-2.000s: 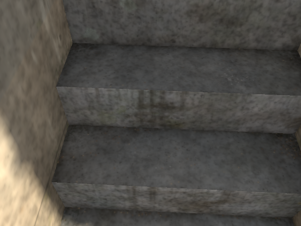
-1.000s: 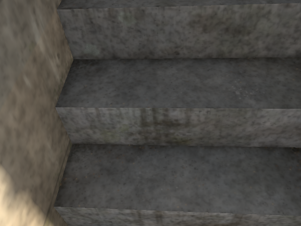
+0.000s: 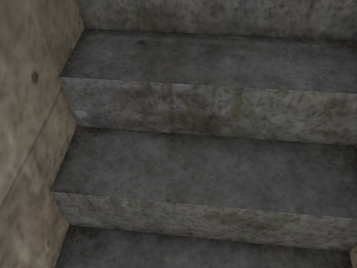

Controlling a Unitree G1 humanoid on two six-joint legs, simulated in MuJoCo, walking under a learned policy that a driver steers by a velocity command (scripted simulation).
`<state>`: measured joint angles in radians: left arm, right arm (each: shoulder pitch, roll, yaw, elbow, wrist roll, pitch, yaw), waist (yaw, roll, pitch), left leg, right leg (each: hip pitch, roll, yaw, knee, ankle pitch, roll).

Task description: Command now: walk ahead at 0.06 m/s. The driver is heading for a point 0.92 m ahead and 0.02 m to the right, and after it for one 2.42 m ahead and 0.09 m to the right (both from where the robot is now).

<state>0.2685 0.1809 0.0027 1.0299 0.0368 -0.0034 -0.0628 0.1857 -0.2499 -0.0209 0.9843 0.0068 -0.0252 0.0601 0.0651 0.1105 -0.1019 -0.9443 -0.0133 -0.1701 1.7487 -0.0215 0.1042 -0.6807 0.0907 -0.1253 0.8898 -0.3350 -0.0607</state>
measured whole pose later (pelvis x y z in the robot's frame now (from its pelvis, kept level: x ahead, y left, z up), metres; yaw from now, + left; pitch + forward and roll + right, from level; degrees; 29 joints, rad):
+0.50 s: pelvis +0.08 +0.02 +0.05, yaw +1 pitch +1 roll +1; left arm 0.05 0.15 -0.01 1.00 0.00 -0.08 -0.06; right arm 0.00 -0.17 0.02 0.98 0.00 -0.08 0.07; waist 0.02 -0.01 -0.01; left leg -0.38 -0.02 0.07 0.63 -0.27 0.04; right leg -0.32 -0.03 -0.01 0.69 -0.37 0.00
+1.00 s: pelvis +0.18 +0.00 +0.06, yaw -1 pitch +6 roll +2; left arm 0.21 0.21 0.02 0.84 -0.01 -0.11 0.00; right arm 0.32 -0.25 -0.07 0.97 -0.02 -0.10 -0.02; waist -0.03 0.02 -0.08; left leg -0.20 -0.04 0.05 0.41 -0.30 0.05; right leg -0.60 0.00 -0.02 1.34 -0.42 -0.11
